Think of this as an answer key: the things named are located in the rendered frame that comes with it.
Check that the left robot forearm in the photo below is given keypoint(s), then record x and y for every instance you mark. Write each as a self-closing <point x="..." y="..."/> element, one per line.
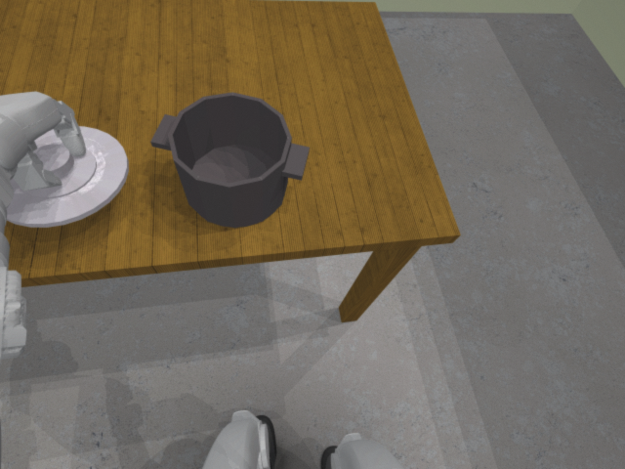
<point x="13" y="148"/>

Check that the table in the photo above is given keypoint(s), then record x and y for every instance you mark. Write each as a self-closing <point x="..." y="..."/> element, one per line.
<point x="370" y="182"/>

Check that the left robot hand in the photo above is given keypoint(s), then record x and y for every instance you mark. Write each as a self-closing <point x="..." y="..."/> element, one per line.
<point x="36" y="114"/>

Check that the robot left upper arm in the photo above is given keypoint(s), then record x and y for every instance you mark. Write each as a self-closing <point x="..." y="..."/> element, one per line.
<point x="12" y="318"/>

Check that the lid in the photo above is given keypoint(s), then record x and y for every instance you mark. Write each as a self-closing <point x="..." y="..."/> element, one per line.
<point x="94" y="181"/>

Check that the left robot foot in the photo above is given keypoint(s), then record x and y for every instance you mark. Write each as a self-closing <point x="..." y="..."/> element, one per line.
<point x="272" y="443"/>

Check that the robot right thigh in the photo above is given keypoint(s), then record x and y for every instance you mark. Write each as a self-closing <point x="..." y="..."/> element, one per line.
<point x="363" y="454"/>

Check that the knob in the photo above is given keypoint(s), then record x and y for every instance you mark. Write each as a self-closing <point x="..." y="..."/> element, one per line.
<point x="55" y="158"/>

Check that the pot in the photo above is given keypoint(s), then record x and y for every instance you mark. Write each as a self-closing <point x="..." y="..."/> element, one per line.
<point x="234" y="155"/>

